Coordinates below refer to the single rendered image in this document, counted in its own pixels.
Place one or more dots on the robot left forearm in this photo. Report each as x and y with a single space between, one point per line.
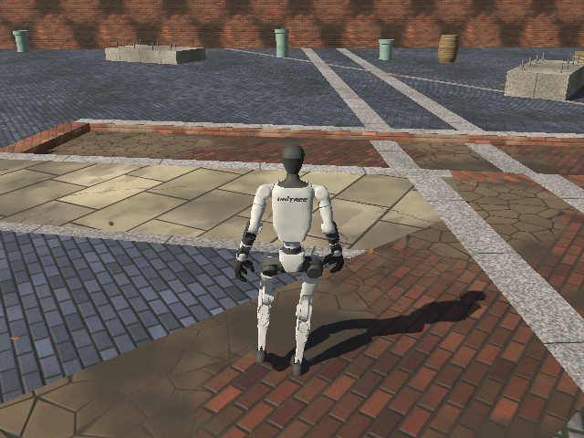
246 244

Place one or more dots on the robot right upper arm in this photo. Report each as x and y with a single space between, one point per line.
321 193

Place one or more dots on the robot left upper arm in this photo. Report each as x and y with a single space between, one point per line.
259 205

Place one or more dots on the robot left hand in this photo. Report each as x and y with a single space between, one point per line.
238 268

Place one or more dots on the left robot thigh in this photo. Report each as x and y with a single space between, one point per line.
268 270

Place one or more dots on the robot right hand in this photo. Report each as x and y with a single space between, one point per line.
330 259

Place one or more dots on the robot right forearm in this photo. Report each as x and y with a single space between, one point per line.
334 242

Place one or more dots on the robot left foot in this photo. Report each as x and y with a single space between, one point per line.
260 356

